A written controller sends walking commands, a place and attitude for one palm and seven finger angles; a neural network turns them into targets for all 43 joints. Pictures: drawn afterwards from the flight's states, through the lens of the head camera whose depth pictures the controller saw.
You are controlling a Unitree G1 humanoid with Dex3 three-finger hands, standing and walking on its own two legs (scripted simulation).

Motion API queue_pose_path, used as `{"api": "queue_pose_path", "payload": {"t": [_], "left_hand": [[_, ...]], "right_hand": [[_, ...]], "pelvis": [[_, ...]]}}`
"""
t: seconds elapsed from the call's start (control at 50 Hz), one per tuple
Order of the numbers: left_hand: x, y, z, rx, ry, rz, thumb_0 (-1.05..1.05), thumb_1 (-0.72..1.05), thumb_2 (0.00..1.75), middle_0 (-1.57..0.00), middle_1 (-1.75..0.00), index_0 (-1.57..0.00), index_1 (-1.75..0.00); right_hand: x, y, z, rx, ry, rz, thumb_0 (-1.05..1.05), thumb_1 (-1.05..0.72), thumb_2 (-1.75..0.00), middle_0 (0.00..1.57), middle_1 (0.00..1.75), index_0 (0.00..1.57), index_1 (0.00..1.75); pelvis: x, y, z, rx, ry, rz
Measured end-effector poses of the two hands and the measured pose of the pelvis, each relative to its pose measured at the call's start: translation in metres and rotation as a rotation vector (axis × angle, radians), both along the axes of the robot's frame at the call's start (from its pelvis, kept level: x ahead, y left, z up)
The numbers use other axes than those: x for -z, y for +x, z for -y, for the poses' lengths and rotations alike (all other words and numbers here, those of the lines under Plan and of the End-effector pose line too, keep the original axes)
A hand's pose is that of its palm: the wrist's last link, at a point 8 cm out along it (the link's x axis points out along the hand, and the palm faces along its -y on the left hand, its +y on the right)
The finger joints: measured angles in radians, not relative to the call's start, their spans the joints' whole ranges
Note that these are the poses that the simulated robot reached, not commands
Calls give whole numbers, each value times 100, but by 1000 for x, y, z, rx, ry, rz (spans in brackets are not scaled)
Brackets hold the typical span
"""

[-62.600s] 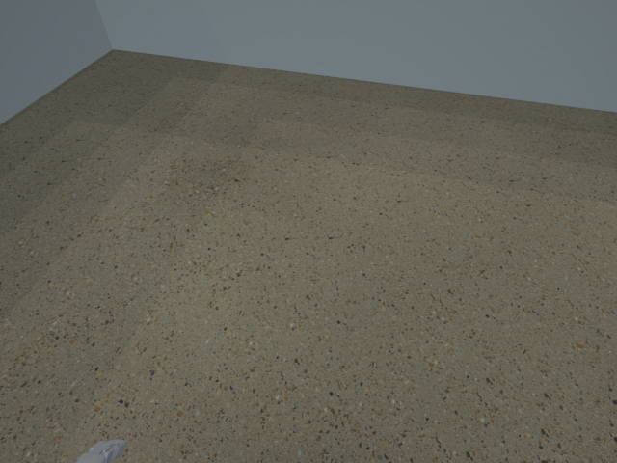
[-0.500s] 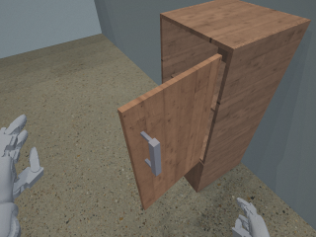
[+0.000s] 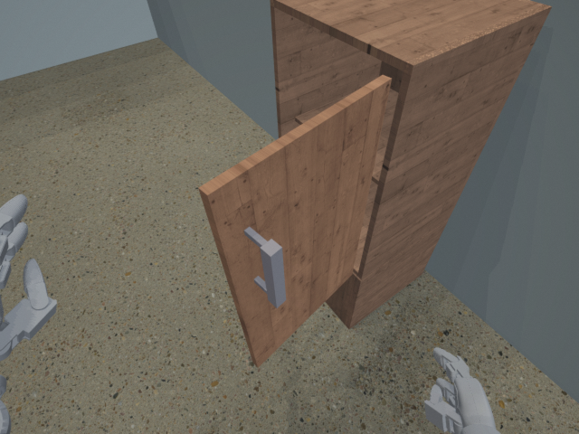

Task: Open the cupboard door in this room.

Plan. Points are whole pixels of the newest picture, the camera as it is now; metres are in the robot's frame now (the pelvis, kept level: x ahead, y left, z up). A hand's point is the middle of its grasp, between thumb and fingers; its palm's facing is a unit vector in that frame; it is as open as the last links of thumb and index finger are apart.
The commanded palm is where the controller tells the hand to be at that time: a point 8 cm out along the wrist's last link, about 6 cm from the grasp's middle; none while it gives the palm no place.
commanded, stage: step back with the hand held close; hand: left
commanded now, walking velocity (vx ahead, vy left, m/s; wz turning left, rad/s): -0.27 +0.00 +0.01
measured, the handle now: (265, 268) +0.34 +0.08 +0.03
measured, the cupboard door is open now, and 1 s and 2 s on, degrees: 100 100 100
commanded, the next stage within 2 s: stop stepping back and stand still in 0.94 s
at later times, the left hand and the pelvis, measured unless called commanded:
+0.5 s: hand out of the picture +0.11 +0.29 +0.15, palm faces +0.45 -0.75 -0.48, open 7.4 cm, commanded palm +0.04 +0.32 +0.17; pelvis -0.09 +0.02 -0.02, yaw +1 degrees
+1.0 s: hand out of the picture +0.04 +0.26 +0.15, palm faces +0.39 -0.80 -0.45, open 7.4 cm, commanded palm -0.02 +0.30 +0.17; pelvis -0.18 +0.01 -0.02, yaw -4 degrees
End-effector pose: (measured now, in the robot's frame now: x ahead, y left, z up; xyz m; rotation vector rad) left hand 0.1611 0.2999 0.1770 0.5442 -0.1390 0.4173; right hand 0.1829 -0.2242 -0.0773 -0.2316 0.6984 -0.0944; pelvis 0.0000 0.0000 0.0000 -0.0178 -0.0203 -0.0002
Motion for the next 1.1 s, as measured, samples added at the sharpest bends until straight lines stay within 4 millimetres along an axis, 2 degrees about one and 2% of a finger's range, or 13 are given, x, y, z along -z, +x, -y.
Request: {"api": "queue_pose_path", "payload": {"t": [0.08, 0.18, 0.36, 0.54, 0.7, 0.82, 0.88, 0.96, 1.02, 1.1], "left_hand": [[7, -4, 3, 52, 9, -55, 1, 89, 90, -21, -30, -21, -30], [8, -19, -2, 84, 32, -68, 1, 89, 90, -21, -30, -21, -30], [5, -62, -17, 57, 59, 36, 1, 89, 90, -21, -30, -21, -30], [11, -105, -22, 12, 63, 102, 1, 88, 90, -21, -30, -21, -30], [8, -129, -29, 52, 76, 163, 1, 88, 90, -21, -30, -21, -30], [-11, -150, -39, 14, 111, 194, 1, 88, 90, -21, -30, -21, -30], [-9, -161, -34, -2, 75, 170, 1, 89, 90, -21, -30, -21, -30], [5, -167, -11, 53, 55, 134, 1, 89, 90, -20, -30, -21, -30], [9, -162, 2, 121, 26, 104, 1, 89, 90, -21, -30, -21, -30], [2, -152, 3, 185, 20, 98, 1, 88, 90, -21, -30, -21, -30]], "right_hand": [[0, -13, 5, 45, -11, -16, 2, -91, -90, 20, 30, 20, 30], [-1, -36, 5, 87, -27, -35, 2, -91, -90, 20, 30, 20, 30], [-1, -79, -5, 71, -46, -26, 2, -91, -90, 20, 30, 20, 30], [11, -117, -13, 21, -55, -35, 2, -90, -90, 20, 30, 20, 30], [18, -150, -19, 31, -87, -53, 2, -90, -90, 20, 30, 20, 30], [14, -169, -33, 19, -32, -57, 2, -90, -90, 20, 30, 20, 30], [10, -171, -36, -3, -4, -34, 2, -90, -90, 20, 30, 20, 30], [17, -174, -30, -28, 17, 3, 2, -90, -90, 20, 30, 20, 30], [17, -186, -22, -9, -6, -42, 2, -90, -90, 20, 30, 20, 30], [0, -204, -10, 63, -53, -51, 2, -90, -90, 20, 30, 20, 30]], "pelvis": [[1, -10, -7, 12, 4, -18], [3, -26, -13, 19, 7, -20], [10, -63, -19, 8, 7, -2], [19, -97, -20, -32, -10, 5], [26, -124, -31, -36, -34, 11], [16, -141, -25, -44, -57, -22], [13, -150, -20, -18, -47, -60], [23, -173, -11, 49, 10, -102], [16, -181, -12, 68, 6, -87], [7, -181, -16, 73, 9, -73]]}}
